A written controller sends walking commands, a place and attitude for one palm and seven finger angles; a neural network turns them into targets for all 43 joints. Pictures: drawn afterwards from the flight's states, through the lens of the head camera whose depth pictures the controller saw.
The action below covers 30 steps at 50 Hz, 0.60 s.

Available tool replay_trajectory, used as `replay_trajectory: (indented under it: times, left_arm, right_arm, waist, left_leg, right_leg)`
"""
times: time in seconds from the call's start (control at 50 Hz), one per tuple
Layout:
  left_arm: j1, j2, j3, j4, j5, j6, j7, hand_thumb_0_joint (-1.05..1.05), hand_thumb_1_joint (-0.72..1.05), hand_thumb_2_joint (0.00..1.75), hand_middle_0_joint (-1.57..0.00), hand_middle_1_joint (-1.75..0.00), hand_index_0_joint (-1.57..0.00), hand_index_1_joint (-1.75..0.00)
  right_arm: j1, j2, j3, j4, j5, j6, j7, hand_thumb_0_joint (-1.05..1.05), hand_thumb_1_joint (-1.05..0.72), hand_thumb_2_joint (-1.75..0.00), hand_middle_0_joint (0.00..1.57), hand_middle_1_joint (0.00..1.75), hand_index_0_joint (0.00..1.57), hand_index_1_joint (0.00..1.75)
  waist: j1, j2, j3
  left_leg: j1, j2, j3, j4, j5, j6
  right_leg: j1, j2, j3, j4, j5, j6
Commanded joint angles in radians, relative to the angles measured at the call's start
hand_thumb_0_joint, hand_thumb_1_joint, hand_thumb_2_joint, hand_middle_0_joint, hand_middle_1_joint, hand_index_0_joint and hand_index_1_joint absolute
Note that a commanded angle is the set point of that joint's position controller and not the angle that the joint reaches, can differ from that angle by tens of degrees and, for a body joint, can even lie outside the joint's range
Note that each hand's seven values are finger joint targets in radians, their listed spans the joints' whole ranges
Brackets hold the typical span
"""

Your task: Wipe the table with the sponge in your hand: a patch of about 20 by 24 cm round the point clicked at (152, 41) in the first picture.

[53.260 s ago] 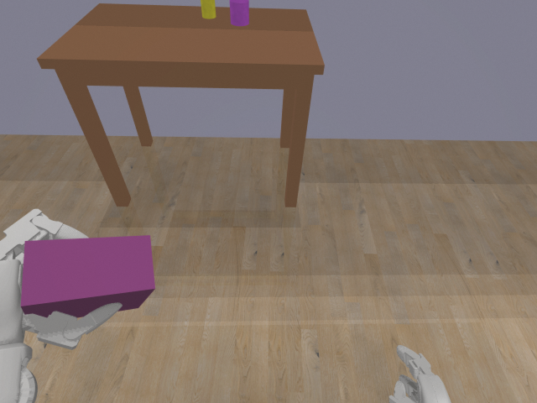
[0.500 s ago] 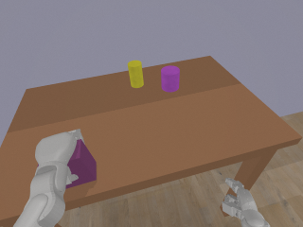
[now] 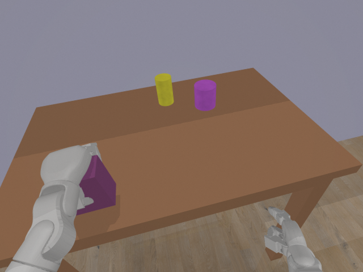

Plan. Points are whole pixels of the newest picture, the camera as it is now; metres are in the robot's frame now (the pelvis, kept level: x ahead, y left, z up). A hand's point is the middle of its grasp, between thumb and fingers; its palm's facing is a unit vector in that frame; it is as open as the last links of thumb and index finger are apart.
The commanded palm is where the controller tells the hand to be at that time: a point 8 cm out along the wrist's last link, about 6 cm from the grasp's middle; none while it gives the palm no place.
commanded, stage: lift the sponge slowly off the table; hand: left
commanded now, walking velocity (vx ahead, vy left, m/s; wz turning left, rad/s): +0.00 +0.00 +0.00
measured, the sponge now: (87, 191) +0.25 +0.27 +0.06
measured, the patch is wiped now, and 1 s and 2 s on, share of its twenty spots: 1.00 1.00 1.00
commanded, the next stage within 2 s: bring the sponge back beside the body in 1.02 s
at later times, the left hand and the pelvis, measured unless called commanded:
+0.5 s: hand (80, 164) +0.26 +0.26 +0.14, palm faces +0.11 -0.10 -0.99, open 9.9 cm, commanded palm +0.22 +0.26 +0.22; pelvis -0.01 +0.00 +0.00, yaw +0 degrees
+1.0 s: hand (74, 151) +0.27 +0.27 +0.17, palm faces +0.16 -0.09 -0.98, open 9.9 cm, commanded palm +0.22 +0.26 +0.24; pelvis -0.01 +0.00 +0.00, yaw +0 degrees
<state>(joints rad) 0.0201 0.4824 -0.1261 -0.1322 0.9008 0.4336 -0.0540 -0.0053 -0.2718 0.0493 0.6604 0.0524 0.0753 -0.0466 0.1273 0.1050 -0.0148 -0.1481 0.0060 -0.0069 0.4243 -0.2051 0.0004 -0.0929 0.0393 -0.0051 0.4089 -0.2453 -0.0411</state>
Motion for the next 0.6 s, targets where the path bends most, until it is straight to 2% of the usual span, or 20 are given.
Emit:
replay_trajectory:
  times: [0.0, 0.02, 0.04, 0.06, 0.12, 0.14, 0.2, 0.22, 0.24, 0.26, 0.3, 0.32, 0.34, 0.38, 0.42, 0.44, 0.5, 0.52, 0.54, 0.58]
  left_arm:
    - [-0.289, 0.234, 0.167, -0.172, 0.035, -0.002, 0.047, 0.00, 0.10, 1.30, -1.20, -1.60, -1.20, -1.60]
    - [-0.324, 0.269, 0.191, -0.189, 0.038, 0.003, 0.047, 0.00, 0.10, 1.30, -1.20, -1.60, -1.20, -1.60]
    - [-0.347, 0.238, 0.162, -0.177, 0.043, 0.011, 0.046, 0.00, 0.10, 1.30, -1.20, -1.60, -1.20, -1.60]
    - [-0.371, 0.214, 0.134, -0.162, 0.040, 0.013, 0.041, 0.00, 0.10, 1.30, -1.20, -1.60, -1.20, -1.60]
    - [-0.336, 0.262, 0.179, -0.205, 0.032, 0.014, 0.031, 0.00, 0.10, 1.30, -1.20, -1.60, -1.20, -1.60]
    - [-0.362, 0.217, 0.133, -0.213, 0.033, 0.014, 0.024, 0.00, 0.10, 1.30, -1.20, -1.60, -1.20, -1.60]
    - [-0.335, 0.234, 0.149, -0.195, 0.030, 0.023, 0.013, 0.00, 0.10, 1.30, -1.20, -1.60, -1.20, -1.60]
    - [-0.346, 0.255, 0.169, -0.221, 0.031, 0.025, 0.009, 0.00, 0.10, 1.30, -1.20, -1.60, -1.20, -1.60]
    - [-0.358, 0.252, 0.162, -0.214, 0.033, 0.029, 0.009, 0.00, 0.10, 1.30, -1.20, -1.60, -1.20, -1.60]
    - [-0.375, 0.233, 0.141, -0.196, 0.034, 0.030, 0.007, 0.00, 0.10, 1.30, -1.20, -1.60, -1.20, -1.60]
    - [-0.366, 0.247, 0.155, -0.212, 0.031, 0.029, 0.006, 0.00, 0.10, 1.30, -1.20, -1.60, -1.20, -1.60]
    - [-0.370, 0.273, 0.180, -0.239, 0.032, 0.031, 0.005, 0.00, 0.10, 1.30, -1.20, -1.60, -1.20, -1.60]
    - [-0.389, 0.234, 0.141, -0.237, 0.032, 0.034, 0.003, 0.00, 0.10, 1.30, -1.20, -1.60, -1.20, -1.60]
    - [-0.395, 0.232, 0.136, -0.208, 0.033, 0.040, 0.001, 0.00, 0.10, 1.30, -1.20, -1.60, -1.20, -1.60]
    - [-0.421, 0.247, 0.147, -0.260, 0.035, 0.042, 0.000, 0.00, 0.10, 1.30, -1.20, -1.60, -1.20, -1.60]
    - [-0.414, 0.234, 0.136, -0.262, 0.034, 0.043, 0.001, 0.00, 0.10, 1.30, -1.20, -1.60, -1.20, -1.60]
    - [-0.389, 0.269, 0.172, -0.248, 0.024, 0.055, -0.002, 0.00, 0.10, 1.30, -1.20, -1.60, -1.20, -1.60]
    - [-0.385, 0.289, 0.195, -0.275, 0.023, 0.059, -0.003, 0.00, 0.10, 1.30, -1.20, -1.60, -1.20, -1.60]
    - [-0.383, 0.245, 0.159, -0.270, 0.015, 0.064, -0.007, 0.00, 0.10, 1.30, -1.20, -1.60, -1.20, -1.60]
    - [-0.391, 0.257, 0.163, -0.254, 0.004, 0.070, -0.010, 0.00, 0.10, 1.30, -1.20, -1.60, -1.20, -1.60]
  right_arm:
    - [-0.237, -0.090, -0.031, -0.175, 0.004, -0.051, -0.009, 0.00, -0.90, -0.90, 0.20, 0.30, 0.20, 0.30]
    - [-0.251, -0.094, -0.027, -0.178, 0.007, -0.051, -0.009, 0.00, -0.90, -0.90, 0.20, 0.30, 0.20, 0.30]
    - [-0.248, -0.089, -0.026, -0.182, 0.008, -0.052, -0.011, 0.00, -0.90, -0.90, 0.20, 0.30, 0.20, 0.30]
    - [-0.252, -0.086, -0.022, -0.178, 0.011, -0.053, -0.010, 0.00, -0.90, -0.90, 0.20, 0.30, 0.20, 0.30]
    - [-0.261, -0.091, -0.027, -0.188, 0.009, -0.057, -0.007, 0.00, -0.90, -0.90, 0.20, 0.30, 0.20, 0.30]
    - [-0.260, -0.084, -0.022, -0.194, 0.009, -0.061, -0.007, 0.00, -0.90, -0.90, 0.20, 0.30, 0.20, 0.30]
    - [-0.252, -0.091, -0.025, -0.183, 0.008, -0.049, -0.002, 0.00, -0.90, -0.90, 0.20, 0.30, 0.20, 0.30]
    - [-0.267, -0.091, -0.023, -0.194, 0.010, -0.053, -0.002, 0.00, -0.90, -0.90, 0.20, 0.30, 0.20, 0.30]
    - [-0.258, -0.087, -0.020, -0.195, 0.008, -0.054, -0.002, 0.00, -0.90, -0.90, 0.20, 0.30, 0.20, 0.30]
    - [-0.259, -0.086, -0.018, -0.189, 0.010, -0.055, -0.003, 0.00, -0.90, -0.90, 0.20, 0.30, 0.20, 0.30]
    - [-0.255, -0.088, -0.023, -0.190, 0.009, -0.052, 0.001, 0.00, -0.90, -0.90, 0.20, 0.30, 0.20, 0.30]
    - [-0.272, -0.089, -0.021, -0.198, 0.011, -0.055, 0.000, 0.00, -0.90, -0.90, 0.20, 0.30, 0.20, 0.30]
    - [-0.264, -0.082, -0.017, -0.202, 0.010, -0.058, 0.001, 0.00, -0.90, -0.90, 0.20, 0.30, 0.20, 0.30]
    - [-0.259, -0.086, -0.018, -0.188, 0.009, -0.053, 0.001, 0.00, -0.90, -0.90, 0.20, 0.30, 0.20, 0.30]
    - [-0.281, -0.082, -0.017, -0.204, 0.014, -0.058, 0.003, 0.00, -0.90, -0.90, 0.20, 0.30, 0.20, 0.30]
    - [-0.267, -0.080, -0.018, -0.204, 0.011, -0.061, 0.004, 0.00, -0.90, -0.90, 0.20, 0.30, 0.20, 0.30]
    - [-0.265, -0.087, -0.019, -0.191, 0.009, -0.047, 0.007, 0.00, -0.90, -0.90, 0.20, 0.30, 0.20, 0.30]
    - [-0.284, -0.085, -0.016, -0.205, 0.012, -0.050, 0.007, 0.00, -0.90, -0.90, 0.20, 0.30, 0.20, 0.30]
    - [-0.276, -0.077, -0.012, -0.209, 0.012, -0.051, 0.007, 0.00, -0.90, -0.90, 0.20, 0.30, 0.20, 0.30]
    - [-0.270, -0.083, -0.014, -0.200, 0.013, -0.045, 0.007, 0.00, -0.90, -0.90, 0.20, 0.30, 0.20, 0.30]
  waist:
    - [-0.004, -0.050, -0.162]
    - [-0.006, -0.034, -0.167]
    - [-0.005, -0.050, -0.180]
    - [-0.016, -0.040, -0.156]
    - [0.003, -0.021, -0.202]
    - [-0.002, -0.024, -0.208]
    - [-0.003, -0.045, -0.187]
    - [-0.001, -0.040, -0.192]
    - [0.004, -0.052, -0.202]
    - [-0.006, -0.052, -0.185]
    - [0.004, -0.040, -0.203]
    - [0.007, -0.031, -0.203]
    - [0.006, -0.031, -0.214]
    - [0.000, -0.046, -0.188]
    - [0.004, -0.016, -0.201]
    - [0.010, -0.036, -0.229]
    - [0.010, -0.059, -0.216]
    - [0.015, -0.039, -0.209]
    - [0.014, -0.061, -0.213]
    - [0.010, -0.044, -0.200]
  left_leg:
    - [0.085, -0.036, -0.020, -0.034, 0.191, 0.046]
    - [0.088, -0.036, -0.026, -0.040, 0.175, 0.043]
    - [0.083, -0.038, -0.019, -0.036, 0.183, 0.045]
    - [0.082, -0.034, -0.022, -0.045, 0.173, 0.041]
    - [0.095, -0.038, -0.029, -0.045, 0.186, 0.045]
    - [0.092, -0.040, -0.021, -0.037, 0.201, 0.046]
    - [0.085, -0.036, -0.023, -0.038, 0.207, 0.045]
    - [0.089, -0.035, -0.029, -0.041, 0.194, 0.045]
    - [0.078, -0.036, -0.024, -0.040, 0.194, 0.046]
    - [0.078, -0.034, -0.026, -0.043, 0.185, 0.043]
    - [0.084, -0.036, -0.028, -0.041, 0.207, 0.045]
    - [0.086, -0.035, -0.033, -0.045, 0.197, 0.045]
    - [0.081, -0.036, -0.025, -0.043, 0.200, 0.045]
    - [0.081, -0.032, -0.028, -0.051, 0.190, 0.043]
    - [0.090, -0.033, -0.035, -0.054, 0.182, 0.043]
    - [0.089, -0.036, -0.028, -0.046, 0.203, 0.046]
    - [0.083, -0.034, -0.027, -0.045, 0.216, 0.043]
    - [0.078, -0.033, -0.035, -0.050, 0.200, 0.042]
    - [0.072, -0.034, -0.025, -0.043, 0.210, 0.043]
    - [0.071, -0.032, -0.026, -0.048, 0.189, 0.042]
  right_leg:
    - [-0.026, 0.002, 0.068, -0.082, 0.179, -0.031]
    - [-0.025, 0.010, 0.096, -0.087, 0.154, -0.040]
    - [-0.018, 0.002, 0.072, -0.079, 0.158, -0.035]
    - [-0.036, 0.002, 0.064, -0.087, 0.141, -0.034]
    - [-0.005, 0.008, 0.085, -0.078, 0.160, -0.040]
    - [-0.003, 0.001, 0.063, -0.070, 0.181, -0.036]
    - [-0.011, 0.000, 0.063, -0.073, 0.199, -0.033]
    - [-0.011, 0.007, 0.088, -0.075, 0.182, -0.039]
    - [-0.003, 0.000, 0.064, -0.067, 0.172, -0.035]
    - [-0.021, 0.001, 0.066, -0.074, 0.157, -0.033]
    - [-0.005, 0.001, 0.062, -0.068, 0.191, -0.036]
    - [-0.004, 0.008, 0.088, -0.069, 0.176, -0.042]
    - [-0.001, 0.000, 0.059, -0.061, 0.173, -0.037]
    - [-0.018, 0.003, 0.056, -0.072, 0.159, -0.037]
    - [-0.015, 0.010, 0.086, -0.072, 0.147, -0.045]
    - [0.004, 0.003, 0.061, -0.061, 0.169, -0.041]
    - [0.003, 0.002, 0.067, -0.062, 0.201, -0.037]
    - [0.001, 0.010, 0.095, -0.064, 0.179, -0.046]
    - [0.005, 0.000, 0.064, -0.055, 0.186, -0.038]
    - [-0.009, -0.001, 0.070, -0.067, 0.169, -0.036]
